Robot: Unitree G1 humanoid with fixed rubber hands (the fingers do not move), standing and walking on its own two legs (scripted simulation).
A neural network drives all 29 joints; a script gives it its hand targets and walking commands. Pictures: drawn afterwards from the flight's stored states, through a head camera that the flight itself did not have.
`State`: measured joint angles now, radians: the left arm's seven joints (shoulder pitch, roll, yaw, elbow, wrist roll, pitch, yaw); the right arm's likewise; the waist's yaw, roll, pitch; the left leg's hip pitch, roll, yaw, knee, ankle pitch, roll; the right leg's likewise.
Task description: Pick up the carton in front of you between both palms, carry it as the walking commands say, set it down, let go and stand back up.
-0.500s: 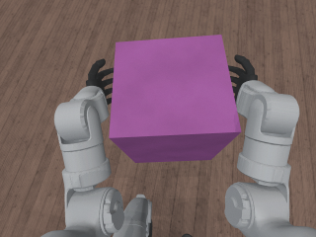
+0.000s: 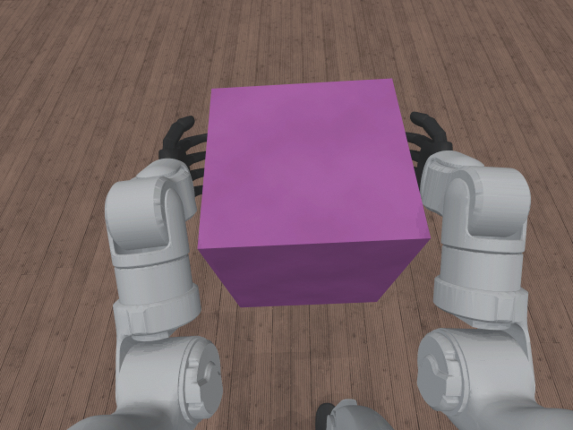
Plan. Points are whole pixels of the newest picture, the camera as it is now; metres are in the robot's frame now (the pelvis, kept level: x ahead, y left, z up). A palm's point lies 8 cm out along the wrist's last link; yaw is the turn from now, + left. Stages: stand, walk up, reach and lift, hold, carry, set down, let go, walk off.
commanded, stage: carry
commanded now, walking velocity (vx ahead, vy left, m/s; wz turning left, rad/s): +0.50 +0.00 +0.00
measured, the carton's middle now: (305, 209) +0.39 -0.03 +0.09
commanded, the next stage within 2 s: none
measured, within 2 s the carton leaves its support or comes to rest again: neither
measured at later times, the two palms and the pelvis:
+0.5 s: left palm (162, 39) +0.68 +0.17 +0.19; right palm (344, 34) +0.68 -0.13 +0.19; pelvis +0.30 +0.02 +0.03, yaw +0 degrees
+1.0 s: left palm out of the picture +0.94 +0.17 +0.22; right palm out of the picture +0.97 -0.13 +0.22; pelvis +0.58 -0.01 +0.07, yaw +1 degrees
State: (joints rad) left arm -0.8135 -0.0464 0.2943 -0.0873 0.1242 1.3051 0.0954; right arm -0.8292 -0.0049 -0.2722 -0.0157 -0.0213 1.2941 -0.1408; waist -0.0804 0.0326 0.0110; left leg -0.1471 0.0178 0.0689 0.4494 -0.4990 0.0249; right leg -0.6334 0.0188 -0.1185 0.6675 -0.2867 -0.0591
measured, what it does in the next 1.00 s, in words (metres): climbs: right foot, then left foot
